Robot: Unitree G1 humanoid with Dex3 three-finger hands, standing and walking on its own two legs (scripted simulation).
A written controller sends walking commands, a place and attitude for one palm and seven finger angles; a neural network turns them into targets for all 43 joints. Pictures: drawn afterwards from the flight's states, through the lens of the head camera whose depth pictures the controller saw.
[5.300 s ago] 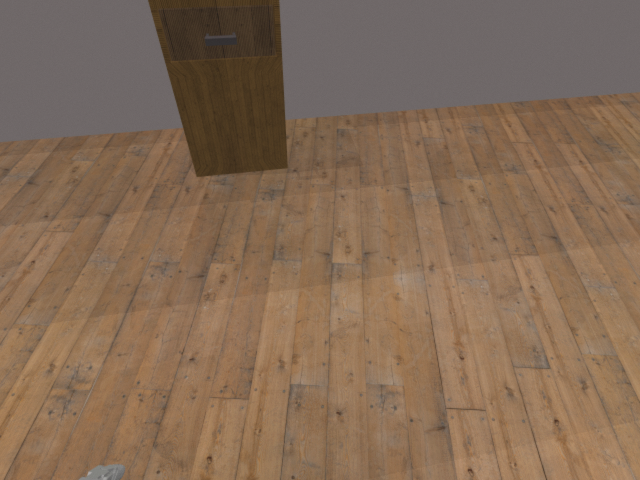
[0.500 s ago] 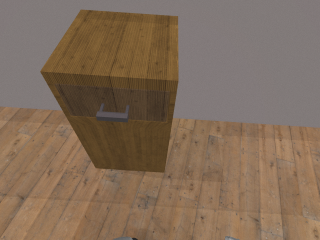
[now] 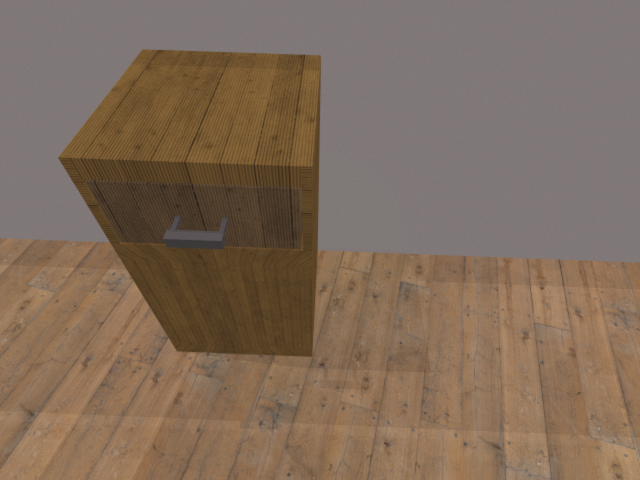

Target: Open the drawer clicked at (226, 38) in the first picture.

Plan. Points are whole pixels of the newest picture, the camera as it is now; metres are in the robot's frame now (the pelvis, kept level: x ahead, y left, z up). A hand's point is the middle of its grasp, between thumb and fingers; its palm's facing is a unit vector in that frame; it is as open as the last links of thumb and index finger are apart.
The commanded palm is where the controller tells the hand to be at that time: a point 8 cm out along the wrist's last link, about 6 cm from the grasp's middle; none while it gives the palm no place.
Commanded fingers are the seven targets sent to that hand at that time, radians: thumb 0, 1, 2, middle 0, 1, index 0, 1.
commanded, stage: come to a stop and stand still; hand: left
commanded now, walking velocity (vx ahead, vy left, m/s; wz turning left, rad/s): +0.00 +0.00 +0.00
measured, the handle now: (198, 230) +0.57 +0.28 -0.11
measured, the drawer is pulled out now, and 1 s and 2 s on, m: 0.00 0.00 0.00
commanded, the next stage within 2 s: look again from close up in 0.18 s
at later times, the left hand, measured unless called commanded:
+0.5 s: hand out of the picture -0.03 +0.18 -0.18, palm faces +0.03 -0.99 -0.15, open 7.4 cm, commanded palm none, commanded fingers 0.00 0.90 0.90 -0.20 -0.30 -0.20 -0.30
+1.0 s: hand out of the picture -0.06 +0.22 -0.18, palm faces +0.03 -0.99 -0.15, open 7.4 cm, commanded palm none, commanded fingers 0.00 0.90 0.90 -0.20 -0.30 -0.20 -0.30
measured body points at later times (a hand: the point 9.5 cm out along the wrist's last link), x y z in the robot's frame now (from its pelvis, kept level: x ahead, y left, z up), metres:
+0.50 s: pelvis -0.02 +0.03 +0.00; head -0.02 +0.03 +0.45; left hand -0.03 +0.23 -0.17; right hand -0.01 -0.20 -0.16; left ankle -0.03 +0.14 -0.74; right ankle +0.00 -0.08 -0.74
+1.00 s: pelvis -0.02 +0.06 +0.00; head -0.04 +0.07 +0.45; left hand -0.06 +0.27 -0.17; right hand -0.05 -0.15 -0.16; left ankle -0.03 +0.14 -0.74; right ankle +0.00 -0.08 -0.74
